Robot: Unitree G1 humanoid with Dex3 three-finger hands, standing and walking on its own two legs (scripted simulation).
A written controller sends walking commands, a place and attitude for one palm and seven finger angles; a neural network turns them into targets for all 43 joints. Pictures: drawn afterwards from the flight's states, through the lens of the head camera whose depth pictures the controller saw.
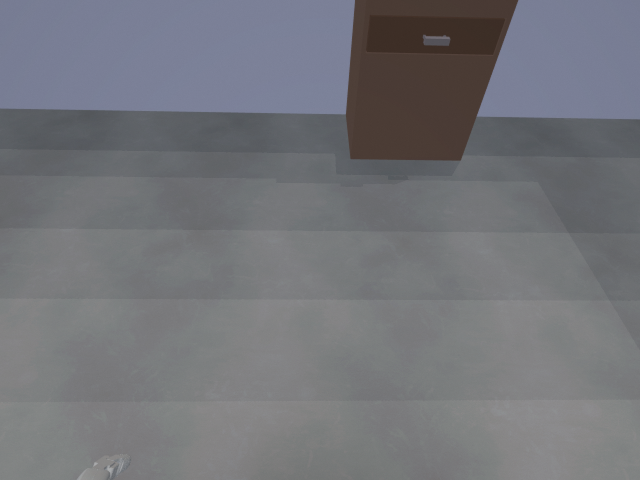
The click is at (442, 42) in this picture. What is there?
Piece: drawer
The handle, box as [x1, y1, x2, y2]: [423, 35, 449, 45]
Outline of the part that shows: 423,35 424,44 448,45 449,37 445,35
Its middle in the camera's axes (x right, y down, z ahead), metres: +0.47 -0.82 +1.59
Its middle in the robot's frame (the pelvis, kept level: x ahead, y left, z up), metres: +1.75 -0.39 -0.14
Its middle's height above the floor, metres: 0.63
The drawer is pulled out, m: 0.00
